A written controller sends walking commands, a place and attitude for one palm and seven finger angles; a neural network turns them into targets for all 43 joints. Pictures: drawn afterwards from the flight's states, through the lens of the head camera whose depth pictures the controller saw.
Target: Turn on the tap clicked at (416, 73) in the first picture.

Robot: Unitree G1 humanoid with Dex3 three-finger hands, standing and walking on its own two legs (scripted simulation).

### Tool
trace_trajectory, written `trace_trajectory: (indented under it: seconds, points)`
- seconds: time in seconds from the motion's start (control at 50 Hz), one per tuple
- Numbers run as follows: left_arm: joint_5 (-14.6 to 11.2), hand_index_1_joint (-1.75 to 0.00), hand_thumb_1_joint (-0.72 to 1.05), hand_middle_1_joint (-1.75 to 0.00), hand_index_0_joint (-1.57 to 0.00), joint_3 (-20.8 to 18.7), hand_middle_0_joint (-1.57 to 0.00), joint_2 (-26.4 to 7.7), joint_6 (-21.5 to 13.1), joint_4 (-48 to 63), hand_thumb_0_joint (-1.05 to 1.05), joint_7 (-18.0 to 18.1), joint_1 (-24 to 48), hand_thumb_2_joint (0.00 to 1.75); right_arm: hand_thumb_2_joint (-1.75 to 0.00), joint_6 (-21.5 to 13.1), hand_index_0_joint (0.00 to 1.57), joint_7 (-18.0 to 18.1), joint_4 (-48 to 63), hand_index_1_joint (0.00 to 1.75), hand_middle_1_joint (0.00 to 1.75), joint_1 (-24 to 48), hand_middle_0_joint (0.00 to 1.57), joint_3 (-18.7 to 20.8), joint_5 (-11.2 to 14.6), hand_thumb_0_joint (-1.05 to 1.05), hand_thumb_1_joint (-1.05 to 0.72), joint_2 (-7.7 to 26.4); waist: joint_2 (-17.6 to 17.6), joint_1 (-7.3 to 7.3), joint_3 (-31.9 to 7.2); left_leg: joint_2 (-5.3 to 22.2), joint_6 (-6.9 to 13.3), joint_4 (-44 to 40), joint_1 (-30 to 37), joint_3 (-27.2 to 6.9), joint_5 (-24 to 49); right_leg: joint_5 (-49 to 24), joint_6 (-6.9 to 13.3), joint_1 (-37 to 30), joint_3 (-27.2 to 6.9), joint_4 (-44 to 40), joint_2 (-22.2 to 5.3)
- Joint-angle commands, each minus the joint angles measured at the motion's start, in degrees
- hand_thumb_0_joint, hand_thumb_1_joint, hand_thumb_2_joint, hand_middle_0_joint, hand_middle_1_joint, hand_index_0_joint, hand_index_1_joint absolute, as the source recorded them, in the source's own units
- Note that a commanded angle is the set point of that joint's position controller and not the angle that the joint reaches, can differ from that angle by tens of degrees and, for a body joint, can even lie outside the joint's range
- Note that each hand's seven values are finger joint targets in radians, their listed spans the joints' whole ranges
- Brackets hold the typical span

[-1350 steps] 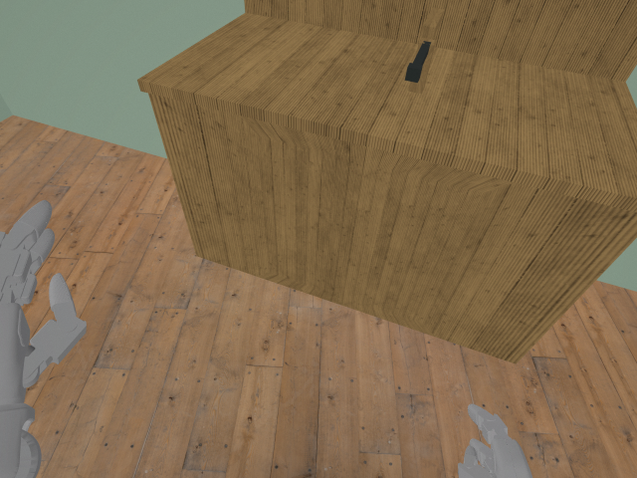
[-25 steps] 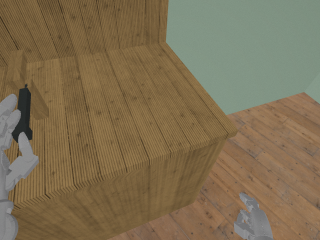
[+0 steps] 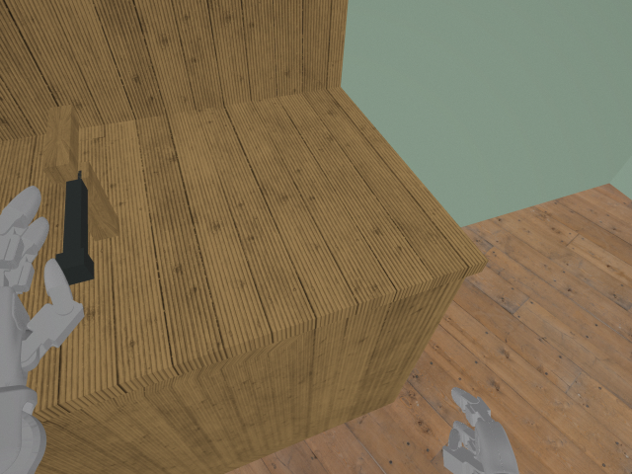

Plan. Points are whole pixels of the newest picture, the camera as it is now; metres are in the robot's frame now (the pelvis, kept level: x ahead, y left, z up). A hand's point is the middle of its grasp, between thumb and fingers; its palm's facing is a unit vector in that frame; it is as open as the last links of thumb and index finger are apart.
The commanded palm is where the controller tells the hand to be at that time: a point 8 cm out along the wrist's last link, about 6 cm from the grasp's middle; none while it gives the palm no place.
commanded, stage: look again from close up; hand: left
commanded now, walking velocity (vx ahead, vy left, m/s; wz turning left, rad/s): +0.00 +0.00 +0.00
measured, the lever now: (75, 266) +0.29 +0.30 +0.12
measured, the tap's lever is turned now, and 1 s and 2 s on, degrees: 0 0 0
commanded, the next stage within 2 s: shuffle to correct the standing spot in 0.40 s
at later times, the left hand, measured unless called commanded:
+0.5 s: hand (84, 300) +0.23 +0.24 +0.17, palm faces +0.44 -0.85 -0.30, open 7.4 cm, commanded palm +0.16 +0.27 +0.17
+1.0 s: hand (99, 354) +0.18 +0.21 +0.16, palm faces +0.42 -0.84 -0.35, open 7.4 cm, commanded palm +0.12 +0.24 +0.17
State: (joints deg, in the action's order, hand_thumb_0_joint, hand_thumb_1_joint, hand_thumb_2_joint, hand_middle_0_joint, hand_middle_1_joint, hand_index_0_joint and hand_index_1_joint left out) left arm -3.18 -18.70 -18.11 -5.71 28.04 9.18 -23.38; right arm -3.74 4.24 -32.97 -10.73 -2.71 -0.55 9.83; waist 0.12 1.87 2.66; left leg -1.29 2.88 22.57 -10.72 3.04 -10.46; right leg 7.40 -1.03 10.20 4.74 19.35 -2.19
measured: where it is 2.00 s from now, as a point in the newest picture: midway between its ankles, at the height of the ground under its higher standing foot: outside the picture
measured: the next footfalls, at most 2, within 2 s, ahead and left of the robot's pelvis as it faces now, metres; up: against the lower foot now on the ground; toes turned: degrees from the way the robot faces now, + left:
none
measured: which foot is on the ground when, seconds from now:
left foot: down 0.00-1.00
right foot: down 0.00-1.00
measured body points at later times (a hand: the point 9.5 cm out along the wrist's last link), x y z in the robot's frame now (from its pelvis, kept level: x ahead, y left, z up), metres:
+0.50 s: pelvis +0.00 -0.01 -0.01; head +0.02 +0.02 +0.44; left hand +0.20 +0.29 +0.18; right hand +0.18 -0.24 -0.07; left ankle +0.02 +0.08 -0.75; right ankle +0.03 -0.13 -0.75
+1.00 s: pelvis -0.03 -0.04 -0.01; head +0.01 -0.02 +0.44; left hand +0.15 +0.25 +0.18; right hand +0.17 -0.24 -0.09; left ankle +0.02 +0.08 -0.74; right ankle +0.03 -0.13 -0.75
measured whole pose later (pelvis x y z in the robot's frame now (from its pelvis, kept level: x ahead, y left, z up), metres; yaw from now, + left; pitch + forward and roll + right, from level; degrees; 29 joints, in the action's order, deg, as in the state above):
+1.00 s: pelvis -0.03 -0.04 -0.01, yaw +2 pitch +0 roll -1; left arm -4.2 -21.2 -20.9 -11.7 32.2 6.1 -25.2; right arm -8.2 0.9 -32.8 -10.5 -1.7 0.4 9.7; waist 1.4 2.7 5.3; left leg 1.7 -0.2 32.7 -19.7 -1.1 -15.0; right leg 9.2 2.8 16.7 8.4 26.0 0.7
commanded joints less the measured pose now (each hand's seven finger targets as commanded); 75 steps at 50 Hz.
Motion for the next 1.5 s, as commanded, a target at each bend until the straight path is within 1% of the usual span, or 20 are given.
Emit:
trace_trajectory:
  seconds: [0.0,0.02,0.04,0.08,0.22,0.32,0.44,0.72,0.88,0.98,1.08,1.16,1.24,1.26,1.28,1.3,1.34,1.38,1.46,1.48]
  points:
    - [11.6,-0.30,0.90,-0.30,-0.20,-38.5,-0.20,-58.4,-11.3,24.5,0.00,-0.3,66.8,0.90,-0.90,-5.7,0.20,-0.4,9.4,0.30,0.30,-3.2,0.20,3.2,-1.8,0.00,-0.90,10.8,5.8,-1.92,1.3,8.0,-0.3,3.3,-16.1,-6.7,4.0,-1.1,-0.3,0.7,-5.5,0.0,-4.0]
    - [4.8,-0.30,0.90,-0.30,-0.20,-15.3,-0.20,-20.5,-9.6,-11.6,0.00,-3.2,29.8,0.90,-0.90,-5.5,0.20,-0.8,4.2,0.30,0.30,1.8,0.20,1.4,0.6,0.00,-0.90,2.9,5.2,-0.68,-12.3,5.0,-0.1,1.3,-1.7,-6.6,6.4,3.2,3.6,3.1,-3.9,0.8,-6.6]
    - [2.2,-0.30,0.90,-0.30,-0.20,-9.4,-0.20,-13.1,-9.5,-13.1,0.00,-4.1,12.8,0.90,-0.90,-7.0,0.20,-1.0,7.5,0.30,0.30,0.4,0.20,4.7,0.5,0.00,-0.90,7.6,-1.2,2.11,-11.1,4.6,-2.0,1.6,0.7,-4.6,5.9,-1.2,4.0,0.6,-10.1,-0.6,-4.0]
    - [-0.4,-0.30,0.90,-0.30,-0.20,-0.8,-0.20,-4.3,-11.5,1.1,0.00,-4.8,4.4,0.90,-0.90,-7.7,0.20,-3.5,8.2,0.30,0.30,2.6,0.20,4.6,1.8,0.00,-0.90,7.8,-10.9,0.52,-13.5,5.2,-1.8,-1.3,-0.3,-5.2,7.1,-2.1,3.1,-5.6,-5.5,4.4,-3.1]
    - [0.1,-0.30,0.90,-0.30,-0.20,-10.5,-0.20,-15.4,-12.3,10.0,0.00,-2.2,2.8,0.90,-0.90,-8.2,0.20,-2.9,9.2,0.30,0.30,3.7,0.20,4.7,1.5,0.00,-0.90,9.0,2.6,0.37,-7.4,4.5,-1.6,-1.8,-7.9,-6.4,-7.0,8.5,1.7,-3.2,-5.2,1.8,-2.1]
    - [0.2,-0.30,0.90,-0.30,-0.20,-10.4,-0.20,-15.0,-13.0,9.3,0.00,-2.1,8.5,0.90,-0.90,-8.8,0.20,-1.6,8.3,0.30,0.30,3.6,0.20,4.5,1.2,0.00,-0.90,8.6,-3.8,-0.03,-7.0,4.6,-1.1,-1.3,-5.4,-6.6,-5.2,6.3,2.3,-2.4,-6.4,1.5,-2.3]
    - [0.8,-0.30,0.90,-0.30,-0.20,-5.0,-0.20,-10.0,-12.3,9.9,0.00,-2.3,7.2,0.90,-0.90,-9.7,0.20,-2.6,7.2,0.30,0.30,3.3,0.20,4.7,1.0,0.00,-0.90,9.2,-3.3,-0.06,-7.9,4.1,-1.8,-0.4,-3.6,-5.6,1.8,-1.6,2.2,-4.8,-5.9,1.8,-1.6]
    - [-0.9,-0.30,0.90,-0.30,-0.20,-8.4,-0.20,-11.7,-10.5,16.3,0.00,-3.2,2.4,0.90,-0.90,-6.7,0.20,-3.4,10.3,0.30,0.30,4.0,0.20,4.7,0.8,0.00,-0.90,8.0,-7.6,0.02,-11.0,9.8,-2.4,-0.3,-2.9,-10.0,25.8,-3.7,1.3,-4.5,-1.8,8.7,0.8]
    - [-1.0,-0.30,0.90,-0.30,-0.20,-9.9,-0.20,-12.8,-9.4,16.2,0.00,-2.7,1.3,0.90,-0.90,-7.6,0.20,-3.2,9.7,0.30,0.30,3.9,0.20,5.2,1.4,0.00,-0.90,7.9,-2.4,-0.23,-10.8,7.9,-1.9,1.2,-9.7,-8.0,-3.6,1.0,2.3,-4.9,-4.6,3.7,-1.7]
    - [-0.8,-0.30,0.90,-0.30,-0.20,-8.5,-0.20,-13.0,-7.5,14.5,0.00,-0.6,3.0,0.90,-0.90,-7.4,0.20,-1.7,7.5,0.30,0.30,4.0,0.20,4.4,1.1,0.00,-0.90,8.1,3.7,-1.14,-7.7,0.0,-3.2,18.1,-0.7,-2.3,-11.1,29.0,6.7,13.3,-14.5,-10.8,-11.1]
    - [-0.2,-0.30,0.90,-0.30,-0.20,-8.5,-0.20,-13.0,-6.5,12.7,0.00,0.6,2.8,0.90,-0.90,-7.3,0.20,-0.9,6.2,0.30,0.30,4.7,0.20,4.2,1.2,0.00,-0.90,8.7,3.7,-1.34,-5.1,1.1,-1.9,8.0,-1.8,-4.1,-8.4,25.2,5.6,8.6,-9.7,-6.1,-10.1]
    - [0.6,-0.30,0.90,-0.30,-0.20,-8.2,-0.20,-13.0,-8.9,16.1,0.00,0.2,2.4,0.90,-0.90,-7.4,0.20,-1.2,7.4,0.30,0.30,4.6,0.20,4.1,1.1,0.00,-0.90,9.0,-13.2,-0.71,-3.6,7.9,1.1,-8.7,-14.9,-16.2,-12.4,12.8,1.6,-5.5,-3.7,7.9,-0.7]
    - [1.1,-0.30,0.90,-0.30,-0.20,-8.8,-0.20,-12.8,-10.0,14.0,0.00,-0.5,1.1,0.90,-0.90,-8.2,0.20,-2.2,7.7,0.30,0.30,3.0,0.20,5.2,1.2,0.00,-0.90,9.2,-4.8,-0.44,-7.3,6.2,-0.1,-2.9,-14.0,-12.4,-1.2,-0.5,1.8,-12.6,-4.3,5.5,-1.4]
    - [10.7,-0.30,0.90,-0.30,-0.20,-39.5,-0.20,-59.3,-17.6,29.5,0.00,-0.8,60.8,0.90,-0.90,-11.6,0.20,-2.1,5.8,0.30,0.30,-5.6,0.20,3.0,-1.8,0.00,-0.90,11.2,-7.6,0.02,-0.1,4.1,0.9,6.9,-19.1,-5.2,2.8,-0.3,-3.1,-5.3,-7.0,3.6,-2.3]
    - [3.8,-0.30,0.90,-0.30,-0.20,-25.3,-0.20,-34.9,-14.9,5.5,0.00,-1.7,43.5,0.90,-0.90,-9.8,0.20,-2.3,2.4,0.30,0.30,-0.1,0.20,3.8,1.7,0.00,-0.90,6.4,-15.2,-1.44,-7.9,7.2,-1.6,4.5,-7.5,-8.3,4.1,3.1,5.8,0.7,-4.9,6.3,-9.3]
    - [2.5,-0.30,0.90,-0.30,-0.20,-15.3,-0.20,-20.3,-13.3,-5.2,0.00,-3.3,26.2,0.90,-0.90,-9.5,0.20,-3.0,3.9,0.30,0.30,-2.2,0.20,5.2,0.2,0.00,-0.90,8.9,-12.6,-1.25,-10.1,3.8,-3.9,3.4,-3.6,-8.3,4.9,1.4,6.5,-0.2,-6.1,8.3,-4.0]
    - [0.0,-0.30,0.90,-0.30,-0.20,-7.8,-0.20,-12.5,-13.0,-3.3,0.00,-5.3,11.4,0.90,-0.90,-8.6,0.20,-4.8,6.1,0.30,0.30,-1.8,0.20,5.5,1.7,0.00,-0.90,9.9,-7.9,-0.19,-10.3,4.2,-2.9,2.3,-4.9,-7.2,2.1,-0.2,4.2,-2.8,-7.6,5.6,-4.6]
    - [-1.1,-0.30,0.90,-0.30,-0.20,-4.1,-0.20,-7.2,-11.7,-2.1,0.00,-5.5,0.2,0.90,-0.90,-7.7,0.20,-6.1,7.0,0.30,0.30,0.0,0.20,5.6,2.7,0.00,-0.90,9.6,-3.2,0.31,-10.5,4.4,-2.2,-0.1,-3.8,-6.5,1.9,0.1,3.4,-4.5,-6.1,4.9,-4.2]
    - [-0.1,-0.30,0.90,-0.30,-0.20,-8.6,-0.20,-13.6,-9.8,1.3,0.00,-3.8,1.4,0.90,-0.90,-6.3,0.20,-4.5,8.4,0.30,0.30,3.0,0.20,4.9,2.7,0.00,-0.90,9.2,10.2,0.62,-6.0,4.8,-1.7,-2.1,-6.3,-6.8,-6.1,10.4,2.1,-2.1,-5.9,0.3,-3.8]
    - [0.1,-0.30,0.90,-0.30,-0.20,-12.2,-0.20,-17.2,-9.7,3.4,0.00,-3.0,2.9,0.90,-0.90,-6.0,0.20,-3.8,8.4,0.30,0.30,3.8,0.20,4.6,2.6,0.00,-0.90,9.5,7.7,0.37,-6.0,4.7,-1.6,-2.5,-4.8,-6.5,-5.8,11.8,2.3,-0.8,-6.3,0.5,-3.5]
